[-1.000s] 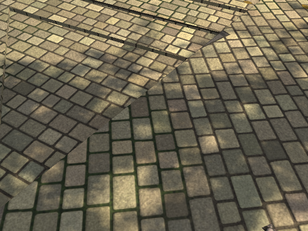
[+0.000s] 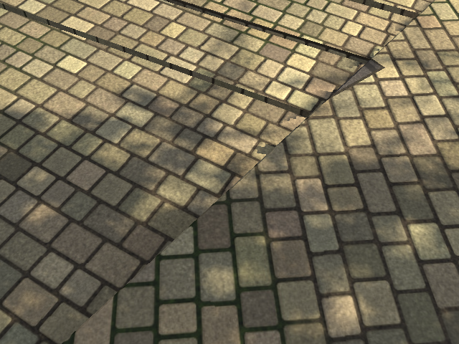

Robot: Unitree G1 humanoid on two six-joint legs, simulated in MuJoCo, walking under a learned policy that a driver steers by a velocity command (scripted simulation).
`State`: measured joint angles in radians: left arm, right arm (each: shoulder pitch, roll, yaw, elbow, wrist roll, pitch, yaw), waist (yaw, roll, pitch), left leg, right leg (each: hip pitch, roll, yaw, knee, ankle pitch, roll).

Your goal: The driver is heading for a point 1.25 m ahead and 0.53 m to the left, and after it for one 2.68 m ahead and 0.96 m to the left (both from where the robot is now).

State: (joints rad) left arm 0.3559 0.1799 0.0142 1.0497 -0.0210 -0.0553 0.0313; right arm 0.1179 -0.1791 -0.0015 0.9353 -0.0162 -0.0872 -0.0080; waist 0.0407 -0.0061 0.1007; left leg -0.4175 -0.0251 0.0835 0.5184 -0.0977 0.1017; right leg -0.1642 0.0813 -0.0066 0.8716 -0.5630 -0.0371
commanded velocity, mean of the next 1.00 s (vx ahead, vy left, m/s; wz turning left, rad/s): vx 0.29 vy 0.00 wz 0.46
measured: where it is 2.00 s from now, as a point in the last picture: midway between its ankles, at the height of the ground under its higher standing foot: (72, 297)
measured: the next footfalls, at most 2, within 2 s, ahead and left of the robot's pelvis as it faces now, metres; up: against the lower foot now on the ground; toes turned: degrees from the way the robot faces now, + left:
right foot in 0.34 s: +0.01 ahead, -0.10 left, +0.00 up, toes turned +8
left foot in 0.84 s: +0.12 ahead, +0.20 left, +0.00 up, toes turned +31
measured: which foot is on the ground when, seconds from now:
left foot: down 0.00-0.32, up 0.34-0.82, down 0.84-1.00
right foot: up 0.00-0.32, down 0.34-0.84, up 0.86-1.00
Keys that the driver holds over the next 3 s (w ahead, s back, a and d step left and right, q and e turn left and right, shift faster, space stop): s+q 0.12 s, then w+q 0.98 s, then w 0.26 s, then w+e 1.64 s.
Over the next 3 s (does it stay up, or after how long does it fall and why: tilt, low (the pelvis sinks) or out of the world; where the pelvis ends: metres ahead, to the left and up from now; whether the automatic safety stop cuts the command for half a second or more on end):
stays up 1.04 0.69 -0.17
